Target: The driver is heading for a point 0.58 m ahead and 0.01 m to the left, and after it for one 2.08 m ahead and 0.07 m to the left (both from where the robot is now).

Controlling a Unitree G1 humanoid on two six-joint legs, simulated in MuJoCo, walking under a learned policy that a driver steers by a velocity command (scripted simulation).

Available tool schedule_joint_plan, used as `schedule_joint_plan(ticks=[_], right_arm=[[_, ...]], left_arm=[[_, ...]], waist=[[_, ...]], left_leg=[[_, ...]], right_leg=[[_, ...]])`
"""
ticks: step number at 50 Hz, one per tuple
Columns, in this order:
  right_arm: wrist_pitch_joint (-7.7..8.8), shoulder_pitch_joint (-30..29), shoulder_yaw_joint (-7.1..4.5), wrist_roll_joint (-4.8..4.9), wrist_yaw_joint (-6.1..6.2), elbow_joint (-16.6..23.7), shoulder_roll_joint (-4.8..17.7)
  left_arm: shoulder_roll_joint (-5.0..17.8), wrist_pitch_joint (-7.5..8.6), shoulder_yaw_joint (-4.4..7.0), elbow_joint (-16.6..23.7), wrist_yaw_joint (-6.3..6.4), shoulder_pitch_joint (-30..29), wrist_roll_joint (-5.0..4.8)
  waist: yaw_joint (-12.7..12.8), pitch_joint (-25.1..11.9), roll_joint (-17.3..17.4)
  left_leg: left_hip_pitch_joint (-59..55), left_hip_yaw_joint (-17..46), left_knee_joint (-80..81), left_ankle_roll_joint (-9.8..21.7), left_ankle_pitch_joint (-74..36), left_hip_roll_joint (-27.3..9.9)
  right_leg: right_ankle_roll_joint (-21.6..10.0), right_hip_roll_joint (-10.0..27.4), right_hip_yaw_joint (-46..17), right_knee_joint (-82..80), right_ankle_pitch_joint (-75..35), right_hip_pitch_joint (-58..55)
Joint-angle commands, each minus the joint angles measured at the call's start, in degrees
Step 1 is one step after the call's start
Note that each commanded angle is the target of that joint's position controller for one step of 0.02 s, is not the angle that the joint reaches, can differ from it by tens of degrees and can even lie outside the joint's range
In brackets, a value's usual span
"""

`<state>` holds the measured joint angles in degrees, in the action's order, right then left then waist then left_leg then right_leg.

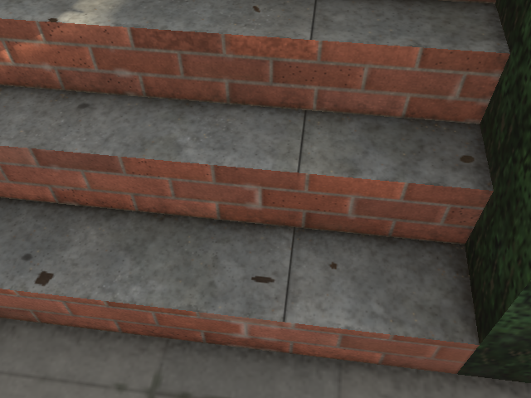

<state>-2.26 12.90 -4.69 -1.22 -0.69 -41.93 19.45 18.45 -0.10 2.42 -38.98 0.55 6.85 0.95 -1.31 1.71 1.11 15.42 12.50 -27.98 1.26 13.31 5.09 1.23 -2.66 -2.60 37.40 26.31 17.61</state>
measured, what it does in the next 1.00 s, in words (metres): walks ahead: right foot, then left foot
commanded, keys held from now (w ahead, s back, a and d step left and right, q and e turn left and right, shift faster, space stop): w+q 0.36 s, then w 0.02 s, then w+e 0.62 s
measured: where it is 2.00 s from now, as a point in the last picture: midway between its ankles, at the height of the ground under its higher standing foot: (255, 242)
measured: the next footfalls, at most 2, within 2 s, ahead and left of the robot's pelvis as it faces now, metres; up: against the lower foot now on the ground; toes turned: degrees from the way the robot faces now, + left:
right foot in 0.04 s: +0.05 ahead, -0.11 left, +0.00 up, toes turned +5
left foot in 0.54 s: +0.29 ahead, +0.20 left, +0.00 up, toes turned +15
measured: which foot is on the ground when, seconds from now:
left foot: down 0.00-0.02, up 0.04-0.52, down 0.54-1.00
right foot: up 0.00-0.02, down 0.04-0.54, up 0.56-1.00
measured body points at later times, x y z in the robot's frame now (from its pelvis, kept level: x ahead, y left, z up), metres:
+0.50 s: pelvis +0.15 +0.04 -0.01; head +0.19 +0.04 +0.44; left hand +0.03 +0.29 -0.13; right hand +0.46 -0.09 -0.07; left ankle +0.25 +0.20 -0.72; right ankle +0.01 -0.12 -0.74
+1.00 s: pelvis +0.36 +0.11 +0.00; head +0.38 +0.10 +0.45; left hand +0.52 +0.35 -0.11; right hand +0.43 -0.14 -0.14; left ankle +0.25 +0.19 -0.74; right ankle +0.41 +0.02 -0.68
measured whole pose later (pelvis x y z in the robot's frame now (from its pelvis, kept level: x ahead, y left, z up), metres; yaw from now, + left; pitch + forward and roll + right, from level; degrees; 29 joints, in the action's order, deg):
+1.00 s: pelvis +0.36 +0.11 +0.00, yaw +1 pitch +1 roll +1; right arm 3.8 18.2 -1.8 -3.3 0.2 -47.2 13.6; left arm 12.1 -0.6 0.9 -43.7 -1.0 7.7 2.5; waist -1.3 0.3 -0.1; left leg 0.7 -14.9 -20.8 1.2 20.5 -0.7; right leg -5.0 2.7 5.1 58.9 16.9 33.7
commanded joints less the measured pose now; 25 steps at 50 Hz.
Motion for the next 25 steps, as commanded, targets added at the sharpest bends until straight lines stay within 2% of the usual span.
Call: schedule_joint_plan(ticks=[1,2,3,4,5,6,7,8,9,10,12,16,18,20,22,23,24,25], right_arm=[[-0.36,-7.2,-2.5,-0.15,-0.79,5.3,7.5],[0.35,-8.0,-1.41,-0.15,-0.29,6.8,3.2],[1.39,-6.3,-0.52,-0.86,0.08,7.1,1.2],[1.93,-5.6,-1.22,-1.92,-0.09,6.9,5.0],[2.17,-4.0,-1.75,-1.63,-0.84,5.5,6.3],[3.5,-2.5,-1.87,4.55,0.84,5.8,5.7],[4.43,-2.9,-1.66,4.26,1.16,4.9,6.1],[5.01,-4.1,-1.58,3.37,0.99,4.9,5.7],[5.46,-5.5,-1.31,2.91,0.77,5.4,4.6],[5.67,-6.0,-0.91,2.72,0.45,5.9,3.3],[5.48,-7.2,-0.46,3.01,0.1,7.5,2.2],[5.37,-10.7,0.35,3.01,-0.71,10.9,0.8],[5.65,-14.0,1.09,2.98,-1.52,12.6,-0.5],[6.07,-17.5,2.12,2.97,-2.23,14.2,-2.5],[6.55,-19.1,2.36,3.03,-2.82,15.5,-2.5],[6.84,-19.1,2.16,2.78,-2.91,15.8,-1.6],[7.05,-17.7,1.68,2.42,-2.82,15.8,-0.3],[7.2,-13.4,0.72,2.1,-2.42,14.9,1.9]], left_arm=[[3.2,0.16,0.74,0.3,0.52,9.8,0.83],[9.0,0.85,1.87,-0.5,1.49,15.2,1.28],[15.3,1.21,3.24,0.3,1.57,13.0,2.2],[13.7,1.44,3.21,-0.1,1.42,9.9,2.44],[10.0,1.93,2.41,-0.3,1.05,7.5,1.48],[8.1,4.21,2.06,0.7,1.62,5.5,-1.31],[6.5,5.1,1.7,0.2,1.81,5.6,-1.79],[6.0,5.98,1.6,-0.4,1.92,7.5,-1.13],[6.1,6.48,1.72,-1.1,1.83,9.1,-0.37],[6.2,6.67,1.86,-1.8,1.66,10.8,-0.21],[5.7,6.47,1.85,-2.5,1.02,12.7,-0.56],[6.9,5.69,2.12,-3.7,0.4,14.1,-0.51],[7.5,5.43,2.2,-4.5,0.48,15.1,-0.69],[7.3,5.24,1.95,-6.3,0.35,18.0,-1.16],[7.9,4.77,1.94,-7.9,-0.07,19.2,-2.12],[8.5,4.57,2.06,-8.3,-0.18,18.9,-2.65],[9.7,4.47,2.3,-8.4,-0.22,18.0,-2.91],[11.1,4.37,2.6,-8.6,0.0,17.1,-3.06]], waist=[[7.6,-1.5,3.6],[9.5,-2.4,-8.6],[7.7,-0.3,-12.8],[4.2,3.1,-7.4],[2.1,4.9,-5.8],[1.2,4.2,-10.8],[2.3,2.7,-9.2],[3.2,2.4,-7.3],[4.1,2.2,-5.9],[4.5,1.9,-5.4],[5.4,2.6,-5.8],[6.5,4.1,-6.3],[7.6,5.4,-6.0],[8.6,6.5,-4.4],[7.5,6.7,-4.9],[6.2,5.9,-5.8],[4.3,3.9,-7.3],[0.8,-0.1,-8.5]], left_leg=[[15.6,11.2,4.2,4.9,20.9,-4.7],[24.6,3.4,-9.7,1.8,24.8,1.3],[29.3,-2.0,-22.5,0.8,20.3,6.3],[27.5,-0.2,-28.2,1.5,15.1,-0.2],[26.1,-1.2,-29.7,1.5,11.3,-1.8],[30.2,-1.5,-32.1,-0.2,8.3,-5.4],[30.9,-2.0,-33.2,-1.1,5.1,-6.1],[31.1,-3.0,-34.6,-1.6,1.7,-6.5],[31.4,-3.7,-35.4,-1.9,-1.3,-7.0],[32.2,-4.4,-35.8,-2.2,-3.1,-7.2],[33.4,-5.4,-34.1,-3.1,-5.7,-7.9],[31.8,-8.1,-25.3,-4.1,-10.4,-9.3],[29.7,-10.6,-19.5,-3.6,-12.4,-9.6],[26.8,-12.7,-14.0,-1.9,-11.3,-8.9],[24.0,-14.3,-9.4,0.2,-7.2,-7.9],[21.7,-15.1,-7.2,1.4,-4.6,-7.1],[17.3,-15.8,-5.2,2.7,-2.8,-5.4],[9.5,-16.5,-3.0,4.3,-3.2,-3.5]], right_leg=[[-2.9,-0.5,1.5,-14.7,-7.4,-17.9],[-5.1,12.8,-13.4,-24.1,6.3,-24.6],[-9.0,26.2,-34.7,-33.4,20.4,-18.7],[-11.8,26.8,-35.6,-32.9,22.8,-12.3],[-11.6,23.8,-29.8,-32.2,19.6,-10.6],[-10.6,20.9,-24.5,-30.4,11.9,-16.7],[-9.1,19.3,-19.5,-29.9,6.0,-19.2],[-8.5,18.3,-15.2,-29.8,-0.7,-19.7],[-8.6,17.3,-11.9,-29.9,-5.9,-19.7],[-8.8,16.9,-9.3,-30.0,-9.3,-20.4],[-9.5,16.2,-5.6,-30.5,-13.4,-20.3],[-10.3,16.1,1.0,-31.1,-20.9,-18.8],[-10.0,16.1,4.1,-31.0,-23.4,-18.1],[-10.5,16.9,4.6,-30.9,-25.8,-17.9],[-10.9,18.2,3.8,-29.7,-32.3,-19.8],[-10.7,18.7,3.5,-27.8,-39.0,-21.2],[-10.3,18.9,3.6,-24.3,-50.9,-22.2],[-9.6,18.7,3.9,-18.5,-63.2,-22.3]])
Velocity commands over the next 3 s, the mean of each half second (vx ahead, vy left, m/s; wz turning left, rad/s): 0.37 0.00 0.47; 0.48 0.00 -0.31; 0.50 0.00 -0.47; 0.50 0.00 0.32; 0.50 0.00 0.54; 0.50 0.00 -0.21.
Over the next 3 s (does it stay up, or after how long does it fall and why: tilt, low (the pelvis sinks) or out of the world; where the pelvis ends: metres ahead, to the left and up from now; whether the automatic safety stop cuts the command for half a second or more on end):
stays up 1.27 0.19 0.62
